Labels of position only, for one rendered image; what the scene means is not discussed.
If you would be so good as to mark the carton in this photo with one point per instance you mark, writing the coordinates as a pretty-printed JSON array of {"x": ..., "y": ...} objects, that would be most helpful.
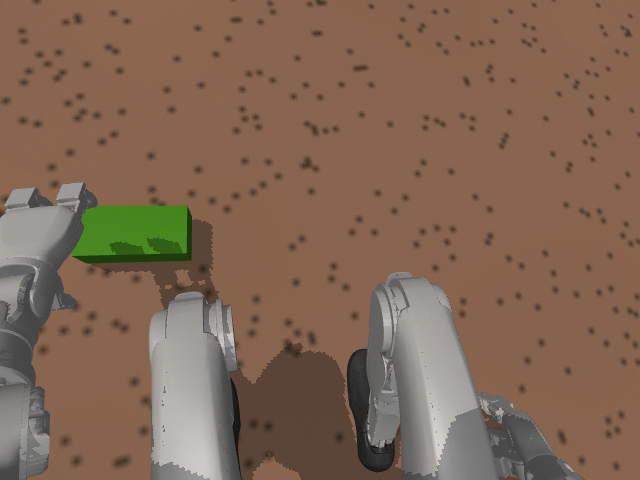
[{"x": 118, "y": 234}]

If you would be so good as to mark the right robot arm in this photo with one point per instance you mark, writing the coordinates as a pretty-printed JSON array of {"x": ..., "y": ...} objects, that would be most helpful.
[{"x": 549, "y": 467}]

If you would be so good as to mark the right robot foot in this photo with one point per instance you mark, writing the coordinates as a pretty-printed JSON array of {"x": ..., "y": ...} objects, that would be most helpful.
[{"x": 373, "y": 458}]

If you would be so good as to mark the left robot hand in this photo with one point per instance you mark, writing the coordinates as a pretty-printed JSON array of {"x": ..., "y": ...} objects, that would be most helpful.
[{"x": 32, "y": 227}]

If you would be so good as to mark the right robot hand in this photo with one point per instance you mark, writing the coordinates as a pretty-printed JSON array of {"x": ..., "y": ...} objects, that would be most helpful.
[{"x": 521, "y": 441}]

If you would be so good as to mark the left robot arm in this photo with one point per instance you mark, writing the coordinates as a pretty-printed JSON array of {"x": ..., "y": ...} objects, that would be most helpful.
[{"x": 27, "y": 290}]

